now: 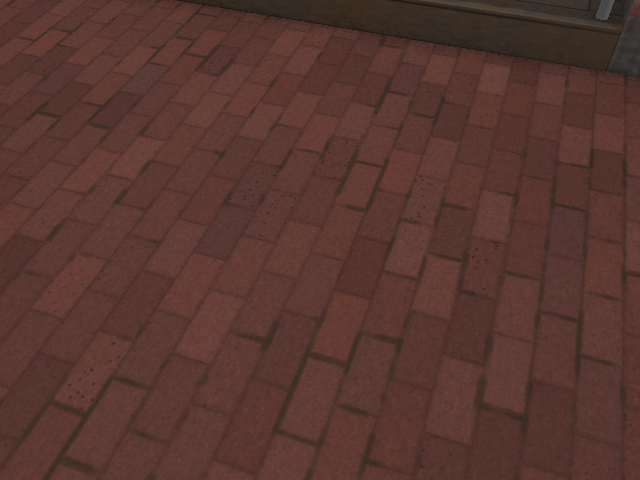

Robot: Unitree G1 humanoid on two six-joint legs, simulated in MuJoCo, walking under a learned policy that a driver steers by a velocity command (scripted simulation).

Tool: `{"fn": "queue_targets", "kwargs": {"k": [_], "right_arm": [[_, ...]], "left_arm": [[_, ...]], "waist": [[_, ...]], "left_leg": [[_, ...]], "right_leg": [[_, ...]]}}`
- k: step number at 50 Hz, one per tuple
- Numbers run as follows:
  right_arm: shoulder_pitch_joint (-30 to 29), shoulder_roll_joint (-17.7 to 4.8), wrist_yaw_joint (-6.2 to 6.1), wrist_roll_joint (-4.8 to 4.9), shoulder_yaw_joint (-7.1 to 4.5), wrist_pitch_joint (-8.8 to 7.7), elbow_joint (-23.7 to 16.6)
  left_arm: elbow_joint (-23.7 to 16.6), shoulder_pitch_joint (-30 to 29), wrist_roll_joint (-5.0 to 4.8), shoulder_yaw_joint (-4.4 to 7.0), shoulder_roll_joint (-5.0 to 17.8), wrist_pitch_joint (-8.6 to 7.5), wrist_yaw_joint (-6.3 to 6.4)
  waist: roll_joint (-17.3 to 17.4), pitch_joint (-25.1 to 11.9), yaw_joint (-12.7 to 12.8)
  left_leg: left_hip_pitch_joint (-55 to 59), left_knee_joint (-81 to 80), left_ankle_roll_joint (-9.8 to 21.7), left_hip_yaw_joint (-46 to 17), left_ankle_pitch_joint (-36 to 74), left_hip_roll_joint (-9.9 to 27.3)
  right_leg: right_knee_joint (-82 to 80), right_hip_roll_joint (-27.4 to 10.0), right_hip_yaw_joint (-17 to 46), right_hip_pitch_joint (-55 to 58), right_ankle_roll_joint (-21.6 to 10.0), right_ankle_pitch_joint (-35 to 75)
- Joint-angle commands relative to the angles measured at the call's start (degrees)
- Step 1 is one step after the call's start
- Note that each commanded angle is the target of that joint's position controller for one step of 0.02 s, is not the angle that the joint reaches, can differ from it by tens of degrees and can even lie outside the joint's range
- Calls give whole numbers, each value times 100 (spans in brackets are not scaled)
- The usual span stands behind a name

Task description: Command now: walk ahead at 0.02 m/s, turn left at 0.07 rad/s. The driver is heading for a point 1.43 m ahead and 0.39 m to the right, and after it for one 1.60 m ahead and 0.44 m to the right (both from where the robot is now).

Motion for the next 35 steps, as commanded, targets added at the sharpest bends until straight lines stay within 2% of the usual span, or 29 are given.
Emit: {"fn": "queue_targets", "kwargs": {"k": [1,3,7,9,10,12,13,19,20,21,22,23,24,35], "right_arm": [[-264,-628,-21,14,-136,7,-587],[-201,-519,-27,31,-103,-17,-643],[84,-394,-9,33,-65,-9,-668],[80,-413,1,29,-65,7,-706],[11,-418,-25,28,-69,7,-736],[16,-423,-50,19,-64,6,-762],[37,-403,-19,-26,-44,-29,-747],[122,-443,23,4,-35,-50,-731],[180,-446,-4,19,-35,-47,-683],[195,-438,-16,15,-27,-49,-670],[205,-473,-5,-5,-49,-48,-631],[206,-503,-1,-9,-59,-49,-628],[331,-470,-24,-40,-61,-25,-532],[481,-515,-89,-7,-117,8,-122]], "left_arm": [[-429,-420,-12,163,760,-147,75],[-320,-207,11,141,657,-175,88],[-195,-81,21,130,569,-151,43],[-190,-151,15,126,557,-138,22],[-196,-183,13,148,619,-122,43],[-158,-111,29,140,583,-122,48],[-71,11,66,120,544,-120,30],[9,59,49,109,584,-108,4],[-73,-30,119,79,485,-122,-22],[-67,-9,119,83,511,-124,-33],[-80,-44,62,89,584,-125,-33],[-63,5,54,85,589,-123,-31],[-5,55,80,78,602,-110,-50],[254,260,75,45,564,-56,11]], "waist": [[-16,-92,-15],[138,-191,64],[30,-347,18],[64,-217,12],[48,-56,21],[116,-64,47],[21,-144,29],[25,-78,-11],[128,-144,-23],[90,-160,-15],[36,-115,6],[34,-140,9],[3,-152,-14],[10,5,11]], "left_leg": [[6,-875,226,-498,-463,396],[82,-920,271,-552,-148,459],[333,-876,269,-479,44,443],[313,-937,265,-508,-13,458],[241,-1029,257,-588,-59,476],[328,-1071,252,-615,42,498],[369,-968,276,-538,174,471],[459,-960,298,-533,392,480],[480,-968,297,-527,493,471],[511,-966,302,-533,551,481],[514,-974,270,-568,689,499],[580,-973,263,-557,771,498],[620,-989,314,-526,742,496],[646,-1314,333,-596,629,499]], "right_leg": [[-744,-148,353,350,-523,-286],[-650,-90,242,587,-496,153],[-742,-74,221,839,-486,346],[-784,-64,218,855,-482,362],[-761,-65,185,760,-458,326],[-826,-84,190,796,-425,421],[-800,-67,163,924,-414,476],[-838,-59,159,930,-411,500],[-782,-66,181,981,-406,667],[-795,-72,186,1000,-402,724],[-812,-106,200,985,-420,767],[-815,-109,202,972,-424,763],[-849,-103,178,969,-391,784],[-1013,-134,139,1060,-334,684]]}}
Velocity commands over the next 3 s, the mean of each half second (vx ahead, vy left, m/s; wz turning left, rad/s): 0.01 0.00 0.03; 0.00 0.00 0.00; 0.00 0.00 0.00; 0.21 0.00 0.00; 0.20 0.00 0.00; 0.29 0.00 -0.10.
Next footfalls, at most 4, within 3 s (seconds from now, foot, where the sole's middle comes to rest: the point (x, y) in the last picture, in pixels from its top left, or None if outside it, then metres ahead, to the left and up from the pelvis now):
1.96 right None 0.18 -0.18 -0.77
2.28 left None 0.47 0.07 -0.77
2.56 right None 0.40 -0.20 -0.77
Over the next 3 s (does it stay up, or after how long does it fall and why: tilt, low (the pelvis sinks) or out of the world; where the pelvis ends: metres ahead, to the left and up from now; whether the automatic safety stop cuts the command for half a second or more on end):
stays up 0.48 -0.02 0.02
